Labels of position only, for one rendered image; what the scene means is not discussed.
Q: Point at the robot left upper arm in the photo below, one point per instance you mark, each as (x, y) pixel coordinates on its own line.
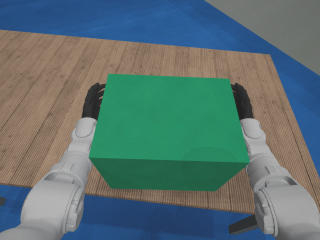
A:
(52, 210)

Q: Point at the robot left forearm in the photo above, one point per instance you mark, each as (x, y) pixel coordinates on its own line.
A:
(74, 165)

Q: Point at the table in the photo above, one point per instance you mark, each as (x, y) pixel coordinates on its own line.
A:
(44, 81)

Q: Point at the robot right upper arm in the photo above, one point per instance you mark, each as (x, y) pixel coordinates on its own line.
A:
(286, 213)

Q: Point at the carton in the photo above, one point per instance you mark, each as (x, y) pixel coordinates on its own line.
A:
(168, 133)

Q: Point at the robot right forearm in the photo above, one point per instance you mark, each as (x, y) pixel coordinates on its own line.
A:
(264, 170)

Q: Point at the robot left hand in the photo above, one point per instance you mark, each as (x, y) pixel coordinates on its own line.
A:
(91, 107)

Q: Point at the robot right hand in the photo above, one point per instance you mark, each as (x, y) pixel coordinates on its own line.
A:
(242, 102)

